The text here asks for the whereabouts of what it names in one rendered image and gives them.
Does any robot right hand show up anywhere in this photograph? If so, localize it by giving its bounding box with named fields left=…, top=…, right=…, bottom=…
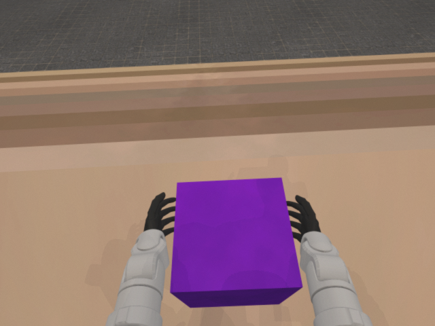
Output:
left=286, top=195, right=321, bottom=242

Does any robot left hand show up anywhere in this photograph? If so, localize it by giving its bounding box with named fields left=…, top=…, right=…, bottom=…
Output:
left=144, top=192, right=176, bottom=236

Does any robot right forearm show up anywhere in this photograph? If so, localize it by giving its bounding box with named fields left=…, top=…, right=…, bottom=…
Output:
left=300, top=232, right=373, bottom=326

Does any carton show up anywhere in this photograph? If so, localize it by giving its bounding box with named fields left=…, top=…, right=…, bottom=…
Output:
left=170, top=178, right=302, bottom=308

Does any robot left forearm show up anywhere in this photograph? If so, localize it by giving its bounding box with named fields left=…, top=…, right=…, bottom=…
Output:
left=105, top=229, right=169, bottom=326

